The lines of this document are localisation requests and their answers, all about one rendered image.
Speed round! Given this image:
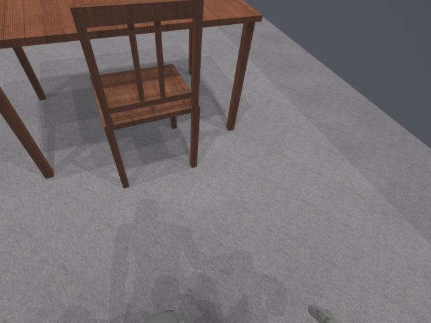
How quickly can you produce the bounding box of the right robot hand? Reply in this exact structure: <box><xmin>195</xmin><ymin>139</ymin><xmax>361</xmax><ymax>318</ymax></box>
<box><xmin>308</xmin><ymin>305</ymin><xmax>343</xmax><ymax>323</ymax></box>

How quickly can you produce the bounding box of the table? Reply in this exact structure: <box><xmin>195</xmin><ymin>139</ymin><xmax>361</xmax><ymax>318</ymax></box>
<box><xmin>0</xmin><ymin>0</ymin><xmax>263</xmax><ymax>179</ymax></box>

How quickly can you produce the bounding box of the chair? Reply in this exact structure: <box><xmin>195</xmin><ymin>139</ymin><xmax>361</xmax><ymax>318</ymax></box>
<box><xmin>69</xmin><ymin>0</ymin><xmax>204</xmax><ymax>188</ymax></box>

